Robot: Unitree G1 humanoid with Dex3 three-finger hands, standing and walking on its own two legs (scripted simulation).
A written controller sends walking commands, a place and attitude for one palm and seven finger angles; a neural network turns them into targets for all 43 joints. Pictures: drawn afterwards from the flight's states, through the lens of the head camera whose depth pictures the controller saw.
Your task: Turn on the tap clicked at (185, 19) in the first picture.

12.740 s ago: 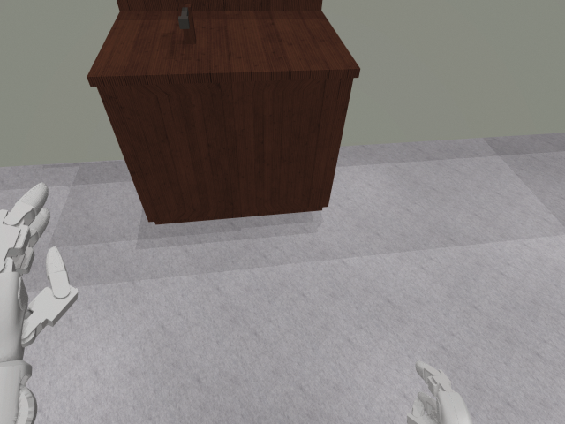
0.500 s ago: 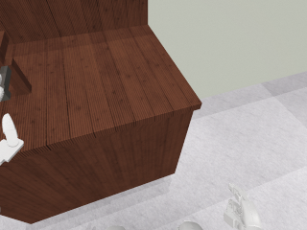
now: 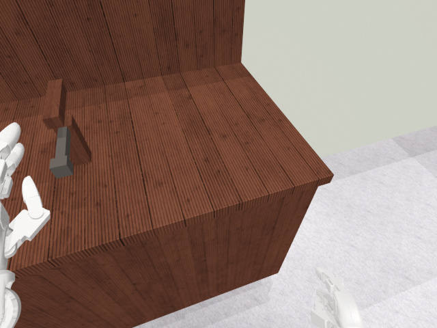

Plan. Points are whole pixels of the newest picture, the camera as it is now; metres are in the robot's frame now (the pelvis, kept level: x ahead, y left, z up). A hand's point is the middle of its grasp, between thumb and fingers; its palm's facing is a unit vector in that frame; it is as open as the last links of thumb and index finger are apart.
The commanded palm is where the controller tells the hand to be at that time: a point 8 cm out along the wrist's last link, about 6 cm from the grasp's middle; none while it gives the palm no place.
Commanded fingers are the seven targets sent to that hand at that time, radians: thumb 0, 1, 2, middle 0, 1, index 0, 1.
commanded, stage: come to a stop and stand still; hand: left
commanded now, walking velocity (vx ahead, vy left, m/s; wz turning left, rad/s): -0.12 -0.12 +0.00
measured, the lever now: (61, 167) +0.36 +0.31 +0.11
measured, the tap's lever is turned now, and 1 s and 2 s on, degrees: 0 0 0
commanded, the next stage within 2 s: look again from close up in 0.90 s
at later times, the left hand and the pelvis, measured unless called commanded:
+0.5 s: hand (23, 189) +0.25 +0.28 +0.19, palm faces +0.35 -0.85 -0.39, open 7.4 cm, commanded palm +0.20 +0.32 +0.19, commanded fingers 0.00 0.90 0.90 -0.20 -0.30 -0.20 -0.30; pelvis +0.04 +0.04 +0.02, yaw -1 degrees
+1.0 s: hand (3, 205) +0.24 +0.32 +0.16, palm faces +0.38 -0.84 -0.40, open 7.4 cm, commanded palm +0.18 +0.33 +0.19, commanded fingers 0.00 0.90 0.90 -0.20 -0.30 -0.20 -0.30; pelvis +0.03 +0.04 +0.01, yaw +3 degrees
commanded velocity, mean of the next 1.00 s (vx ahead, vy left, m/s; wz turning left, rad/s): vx -0.04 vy -0.05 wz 0.00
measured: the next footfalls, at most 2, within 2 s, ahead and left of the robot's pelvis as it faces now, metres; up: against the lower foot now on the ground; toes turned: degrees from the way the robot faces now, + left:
none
